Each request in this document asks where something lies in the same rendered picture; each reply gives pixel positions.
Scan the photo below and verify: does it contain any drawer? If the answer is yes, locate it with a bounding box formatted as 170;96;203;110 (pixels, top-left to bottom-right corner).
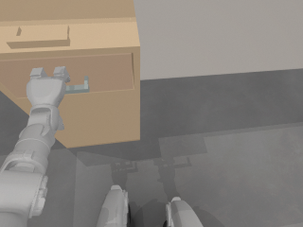
0;53;134;98

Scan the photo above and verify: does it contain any left robot upper arm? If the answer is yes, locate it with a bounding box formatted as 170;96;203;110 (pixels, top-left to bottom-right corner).
0;170;48;227

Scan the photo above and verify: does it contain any cabinet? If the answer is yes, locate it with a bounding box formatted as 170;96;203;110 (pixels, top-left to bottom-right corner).
0;0;140;148

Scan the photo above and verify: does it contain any left robot forearm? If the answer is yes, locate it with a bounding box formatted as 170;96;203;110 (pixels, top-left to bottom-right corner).
0;104;60;175

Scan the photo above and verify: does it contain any left robot hand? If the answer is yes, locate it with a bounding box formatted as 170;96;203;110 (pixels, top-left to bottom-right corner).
26;66;71;131

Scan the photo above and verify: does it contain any handle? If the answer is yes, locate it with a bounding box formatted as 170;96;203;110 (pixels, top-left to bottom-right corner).
6;34;71;49
65;76;90;95

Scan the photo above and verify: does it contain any robot right thigh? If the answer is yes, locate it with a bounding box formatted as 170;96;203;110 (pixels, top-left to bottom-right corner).
166;200;204;227

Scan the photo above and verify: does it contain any left robot shin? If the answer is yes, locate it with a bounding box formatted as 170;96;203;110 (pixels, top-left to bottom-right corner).
104;184;128;227

